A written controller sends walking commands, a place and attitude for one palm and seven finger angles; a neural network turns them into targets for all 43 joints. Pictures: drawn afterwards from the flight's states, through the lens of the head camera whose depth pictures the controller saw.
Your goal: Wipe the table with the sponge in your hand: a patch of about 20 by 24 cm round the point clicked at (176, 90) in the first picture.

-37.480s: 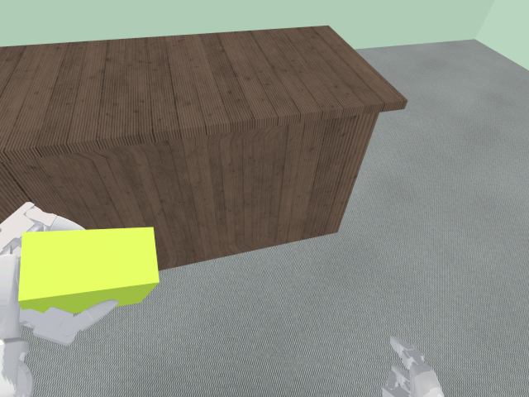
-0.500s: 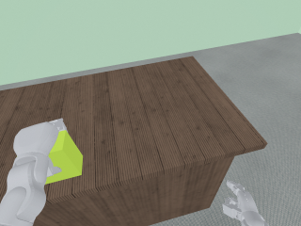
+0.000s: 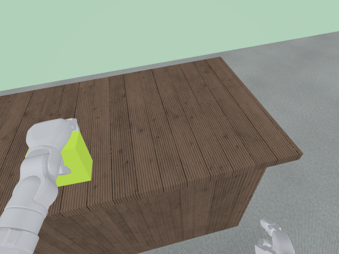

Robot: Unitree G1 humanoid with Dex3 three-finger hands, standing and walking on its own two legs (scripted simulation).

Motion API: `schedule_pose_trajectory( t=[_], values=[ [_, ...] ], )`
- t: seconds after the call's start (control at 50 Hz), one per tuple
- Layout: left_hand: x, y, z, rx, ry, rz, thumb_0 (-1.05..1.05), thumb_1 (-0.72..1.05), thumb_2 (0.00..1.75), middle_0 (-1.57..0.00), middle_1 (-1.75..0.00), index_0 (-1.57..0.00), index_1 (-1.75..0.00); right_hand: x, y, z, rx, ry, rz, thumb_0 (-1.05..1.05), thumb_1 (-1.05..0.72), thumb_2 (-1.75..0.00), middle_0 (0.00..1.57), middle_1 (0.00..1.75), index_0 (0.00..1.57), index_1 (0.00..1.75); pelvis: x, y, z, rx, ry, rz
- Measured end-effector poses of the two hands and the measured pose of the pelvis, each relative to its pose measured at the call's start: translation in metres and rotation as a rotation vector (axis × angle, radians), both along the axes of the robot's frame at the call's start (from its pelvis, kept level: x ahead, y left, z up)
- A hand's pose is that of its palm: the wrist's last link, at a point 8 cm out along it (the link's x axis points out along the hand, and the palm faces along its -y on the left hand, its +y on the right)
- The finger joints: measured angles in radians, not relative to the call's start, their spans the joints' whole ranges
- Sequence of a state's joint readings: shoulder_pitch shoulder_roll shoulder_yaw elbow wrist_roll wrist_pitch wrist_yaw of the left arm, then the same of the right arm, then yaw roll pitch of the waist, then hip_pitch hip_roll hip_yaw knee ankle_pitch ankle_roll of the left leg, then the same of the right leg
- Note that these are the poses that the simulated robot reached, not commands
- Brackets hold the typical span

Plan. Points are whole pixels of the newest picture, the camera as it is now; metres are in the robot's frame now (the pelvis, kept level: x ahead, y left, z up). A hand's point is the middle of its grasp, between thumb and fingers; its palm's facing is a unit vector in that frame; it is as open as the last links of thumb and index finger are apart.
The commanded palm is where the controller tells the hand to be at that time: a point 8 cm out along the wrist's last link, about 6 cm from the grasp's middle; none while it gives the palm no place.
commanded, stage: wipe forward along the middle lane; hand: left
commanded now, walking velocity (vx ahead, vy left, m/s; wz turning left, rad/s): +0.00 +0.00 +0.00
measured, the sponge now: (66, 165) +0.30 +0.32 +0.04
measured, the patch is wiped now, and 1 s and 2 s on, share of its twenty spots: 0.95 0.95 1.00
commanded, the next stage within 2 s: slide back across to the first lane in 1.18 s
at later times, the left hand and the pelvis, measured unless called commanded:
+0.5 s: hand (63, 135) +0.35 +0.33 +0.10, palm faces -0.14 +0.01 -0.99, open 10.4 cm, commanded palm +0.34 +0.33 +0.12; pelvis -0.02 -0.02 -0.01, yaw +0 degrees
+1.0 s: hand (62, 121) +0.39 +0.35 +0.10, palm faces -0.16 +0.02 -0.99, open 10.4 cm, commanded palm +0.40 +0.36 +0.13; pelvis -0.01 -0.02 -0.01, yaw -1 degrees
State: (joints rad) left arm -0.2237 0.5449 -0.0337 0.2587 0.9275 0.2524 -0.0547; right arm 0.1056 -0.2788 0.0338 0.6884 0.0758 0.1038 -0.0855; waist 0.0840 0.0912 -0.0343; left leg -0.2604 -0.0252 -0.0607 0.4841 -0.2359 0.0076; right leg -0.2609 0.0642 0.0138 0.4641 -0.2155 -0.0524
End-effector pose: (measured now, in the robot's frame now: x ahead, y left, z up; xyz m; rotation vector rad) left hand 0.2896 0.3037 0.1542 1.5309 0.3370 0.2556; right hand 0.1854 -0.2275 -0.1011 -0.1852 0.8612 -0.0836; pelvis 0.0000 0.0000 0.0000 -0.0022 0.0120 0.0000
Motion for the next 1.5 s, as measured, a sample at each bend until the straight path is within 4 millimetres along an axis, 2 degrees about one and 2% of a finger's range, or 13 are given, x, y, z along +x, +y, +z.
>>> schedule_pose_trajectory(
  t=[0.22,0.48,0.76,1.1,1.34,1.5],
  values=[
    [0.019,0.004,0.001,0.025,0.041,-0.019,0.00,-0.57,1.06,-0.72,-1.28,-0.76,-1.26,-0.031,-0.026,-0.010,-0.034,0.056,-0.036,0.01,-0.90,-0.90,0.20,0.30,0.20,0.30,-0.009,-0.011,-0.003,0.002,0.027,0.008],
    [0.045,0.015,0.002,0.038,0.089,-0.012,0.01,-0.57,1.06,-0.72,-1.28,-0.76,-1.27,-0.081,-0.059,-0.023,-0.069,0.165,-0.113,0.01,-0.90,-0.90,0.20,0.30,0.20,0.30,-0.016,-0.024,-0.008,0.002,0.075,0.003],
    [0.070,0.027,0.005,0.053,0.090,0.006,0.02,-0.58,1.06,-0.72,-1.28,-0.76,-1.27,-0.120,-0.073,-0.033,-0.077,0.264,-0.181,0.01,-0.90,-0.90,0.20,0.30,0.20,0.30,-0.016,-0.027,-0.013,-0.003,0.132,-0.009],
    [0.104,0.047,0.005,0.058,0.114,0.005,0.02,-0.58,1.06,-0.72,-1.29,-0.76,-1.28,-0.134,-0.061,-0.029,-0.101,0.314,-0.214,0.01,-0.90,-0.90,0.20,0.30,0.20,0.30,-0.010,-0.009,-0.014,-0.018,0.179,-0.017],
    [0.127,0.063,0.004,0.047,0.104,-0.015,0.02,-0.58,1.07,-0.73,-1.28,-0.77,-1.27,-0.133,-0.035,-0.026,-0.103,0.348,-0.223,0.01,-0.90,-0.90,0.20,0.30,0.20,0.30,-0.001,0.013,-0.012,-0.029,0.201,-0.019],
    [0.129,0.075,0.003,0.016,0.067,-0.031,0.02,-0.58,1.07,-0.72,-1.29,-0.76,-1.29,-0.125,-0.016,-0.021,-0.091,0.350,-0.231,0.01,-0.90,-0.90,0.21,0.30,0.20,0.30,0.010,0.028,-0.008,-0.031,0.182,-0.029]
  ],
)
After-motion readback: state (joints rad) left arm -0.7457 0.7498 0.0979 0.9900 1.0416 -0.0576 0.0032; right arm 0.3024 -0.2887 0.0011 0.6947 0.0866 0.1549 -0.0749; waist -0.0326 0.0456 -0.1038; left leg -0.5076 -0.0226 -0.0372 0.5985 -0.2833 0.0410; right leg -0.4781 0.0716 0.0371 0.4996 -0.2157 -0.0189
